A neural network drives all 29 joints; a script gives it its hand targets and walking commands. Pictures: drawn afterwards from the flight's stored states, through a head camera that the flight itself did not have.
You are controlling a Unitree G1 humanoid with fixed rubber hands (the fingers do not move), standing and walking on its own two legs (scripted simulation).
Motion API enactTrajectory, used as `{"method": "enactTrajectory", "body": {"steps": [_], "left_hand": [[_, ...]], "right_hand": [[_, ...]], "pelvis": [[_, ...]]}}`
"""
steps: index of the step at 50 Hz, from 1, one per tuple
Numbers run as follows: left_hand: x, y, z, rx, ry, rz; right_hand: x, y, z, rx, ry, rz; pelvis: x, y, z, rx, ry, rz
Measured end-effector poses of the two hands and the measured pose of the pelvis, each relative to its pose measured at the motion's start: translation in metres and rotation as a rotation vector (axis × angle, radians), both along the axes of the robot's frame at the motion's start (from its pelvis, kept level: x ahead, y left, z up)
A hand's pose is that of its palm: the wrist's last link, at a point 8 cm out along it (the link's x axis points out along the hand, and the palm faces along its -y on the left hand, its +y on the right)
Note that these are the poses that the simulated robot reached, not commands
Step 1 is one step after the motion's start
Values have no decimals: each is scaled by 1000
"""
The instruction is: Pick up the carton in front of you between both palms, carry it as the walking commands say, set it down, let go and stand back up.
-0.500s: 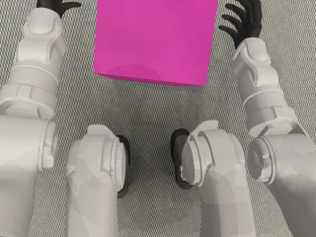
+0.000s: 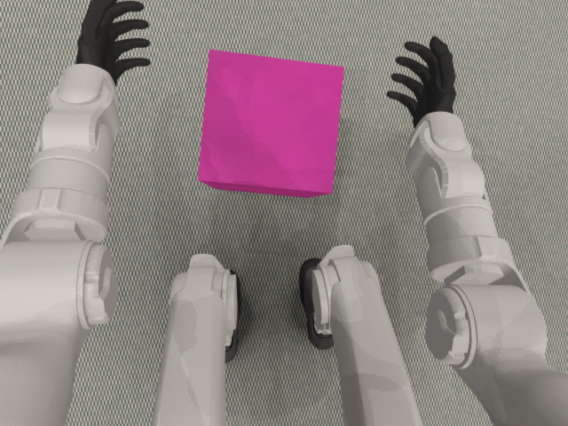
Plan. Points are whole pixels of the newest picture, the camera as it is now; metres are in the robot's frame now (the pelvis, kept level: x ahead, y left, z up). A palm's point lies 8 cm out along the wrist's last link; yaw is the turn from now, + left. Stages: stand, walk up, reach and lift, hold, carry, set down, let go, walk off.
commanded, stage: set down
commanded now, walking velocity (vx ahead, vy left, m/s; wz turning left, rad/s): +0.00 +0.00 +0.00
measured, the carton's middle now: (268, 138) +0.50 +0.00 -0.36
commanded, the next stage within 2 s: let go in 0.44 s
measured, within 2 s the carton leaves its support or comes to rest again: neither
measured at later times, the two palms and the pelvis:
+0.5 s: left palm out of the picture +0.53 +0.21 +0.04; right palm (532, 64) +0.48 -0.19 +0.04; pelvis +0.03 +0.01 +0.14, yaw +1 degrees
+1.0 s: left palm out of the picture +0.39 +0.22 +0.15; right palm out of the picture +0.36 -0.23 +0.16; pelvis +0.10 -0.01 +0.25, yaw +2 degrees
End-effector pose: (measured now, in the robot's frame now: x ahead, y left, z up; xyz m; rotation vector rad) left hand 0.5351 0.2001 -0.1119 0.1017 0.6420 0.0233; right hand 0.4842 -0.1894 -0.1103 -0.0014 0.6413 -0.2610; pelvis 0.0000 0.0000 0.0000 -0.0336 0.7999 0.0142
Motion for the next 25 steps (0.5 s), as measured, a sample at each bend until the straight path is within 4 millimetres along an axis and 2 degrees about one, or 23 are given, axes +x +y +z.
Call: {"method": "enactTrajectory", "body": {"steps": [15, 25], "left_hand": [[0, 5, 97, -5, 4, -16], [-4, 8, 151, 4, 15, -15]], "right_hand": [[-3, -3, 97, 0, -5, 7], [-5, -4, 150, -6, 3, 26]], "pelvis": [[17, 6, 86, -3, 8, 7], [28, 7, 139, 2, -16, 12]]}}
